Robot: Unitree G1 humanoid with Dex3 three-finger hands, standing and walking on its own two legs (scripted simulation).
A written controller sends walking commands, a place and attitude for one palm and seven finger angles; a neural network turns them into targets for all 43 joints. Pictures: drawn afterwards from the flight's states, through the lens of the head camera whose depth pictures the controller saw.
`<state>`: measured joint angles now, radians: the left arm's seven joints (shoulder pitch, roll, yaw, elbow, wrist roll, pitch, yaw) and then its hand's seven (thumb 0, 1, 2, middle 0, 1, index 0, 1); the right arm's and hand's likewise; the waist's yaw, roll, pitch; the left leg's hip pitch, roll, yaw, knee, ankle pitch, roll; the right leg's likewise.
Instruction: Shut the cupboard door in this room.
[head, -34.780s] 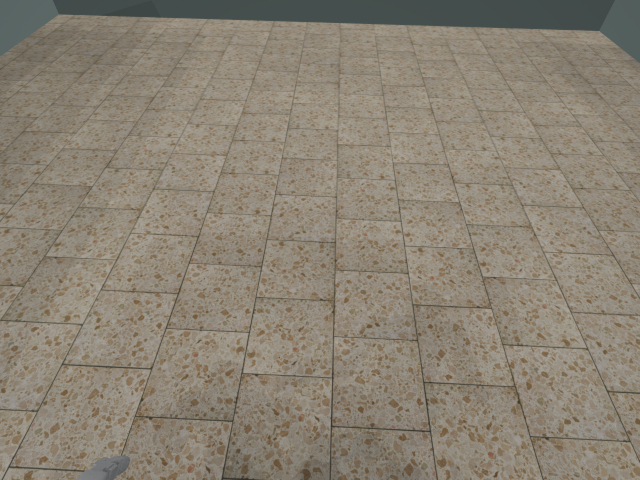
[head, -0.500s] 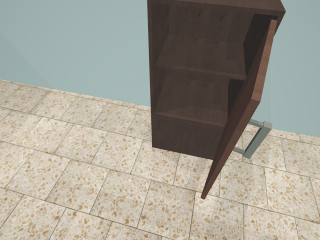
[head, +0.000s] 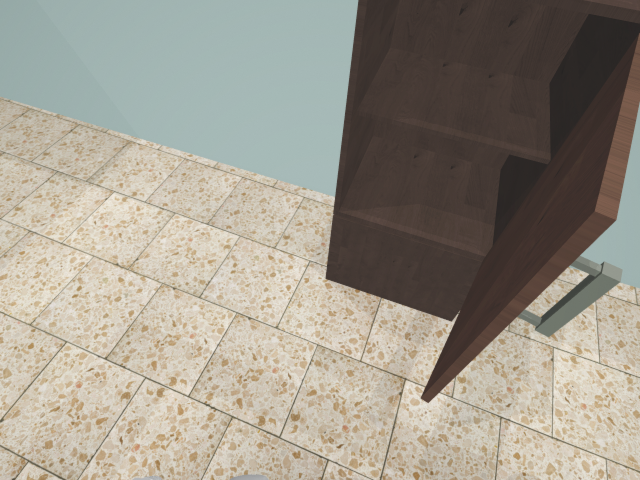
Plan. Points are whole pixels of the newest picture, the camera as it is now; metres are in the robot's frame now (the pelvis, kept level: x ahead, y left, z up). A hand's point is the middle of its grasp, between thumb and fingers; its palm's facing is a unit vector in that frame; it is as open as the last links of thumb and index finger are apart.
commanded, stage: stand and wait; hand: left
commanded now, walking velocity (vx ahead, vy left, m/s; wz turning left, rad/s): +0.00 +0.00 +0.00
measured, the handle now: (557, 295) +0.33 -0.28 +0.06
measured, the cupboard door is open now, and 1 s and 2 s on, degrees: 77 77 77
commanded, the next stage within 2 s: turn or walk to find it in 0.24 s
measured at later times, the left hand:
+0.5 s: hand out of the picture +0.02 +0.15 -0.15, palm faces +0.14 -0.96 -0.24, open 7.4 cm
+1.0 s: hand out of the picture +0.01 +0.17 -0.16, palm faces +0.26 -0.94 -0.25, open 7.4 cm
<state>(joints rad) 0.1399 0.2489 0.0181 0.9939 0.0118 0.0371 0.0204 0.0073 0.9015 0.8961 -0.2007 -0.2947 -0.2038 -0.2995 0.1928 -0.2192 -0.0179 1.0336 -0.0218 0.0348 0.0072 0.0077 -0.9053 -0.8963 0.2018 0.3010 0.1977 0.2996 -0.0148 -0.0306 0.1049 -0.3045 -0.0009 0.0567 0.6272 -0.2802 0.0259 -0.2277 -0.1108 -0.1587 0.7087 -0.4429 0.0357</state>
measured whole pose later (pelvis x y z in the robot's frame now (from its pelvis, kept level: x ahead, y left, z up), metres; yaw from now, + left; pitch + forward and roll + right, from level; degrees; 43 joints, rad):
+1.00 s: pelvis +0.03 -0.02 +0.01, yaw +13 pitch +0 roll +1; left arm 0.24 0.18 0.03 1.06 0.02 0.00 0.03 0.01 0.90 0.90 -0.20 -0.29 -0.20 -0.30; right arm 0.17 -0.19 -0.05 1.07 -0.01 0.04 -0.02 0.00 -0.92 -0.90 0.20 0.30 0.20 0.30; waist 0.01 0.01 0.06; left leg -0.28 0.01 0.03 0.70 -0.44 -0.02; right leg -0.19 -0.09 -0.14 0.52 -0.33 0.01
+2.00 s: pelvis +0.04 -0.01 +0.01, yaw +19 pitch +0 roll +0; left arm 0.22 0.19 0.04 1.06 0.01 0.01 0.04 0.01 0.90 0.90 -0.20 -0.29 -0.20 -0.30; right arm 0.22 -0.17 -0.03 1.09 -0.01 0.02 -0.03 0.01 -0.91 -0.90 0.20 0.30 0.20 0.30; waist 0.00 0.00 0.07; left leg -0.23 0.00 -0.01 0.52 -0.29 0.00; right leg -0.16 -0.08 -0.15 0.50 -0.33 0.03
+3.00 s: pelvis +0.04 -0.05 +0.01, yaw +37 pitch +0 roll +0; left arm 0.31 0.19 0.05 1.06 0.02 0.01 0.03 0.01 0.90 0.90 -0.20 -0.29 -0.20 -0.30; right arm 0.15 -0.19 -0.04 1.06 -0.01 0.03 -0.01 0.01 -0.91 -0.90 0.20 0.30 0.20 0.30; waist 0.03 -0.04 0.09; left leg -0.21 0.00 0.05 0.51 -0.27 -0.01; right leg -0.21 -0.06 -0.18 0.55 -0.33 -0.01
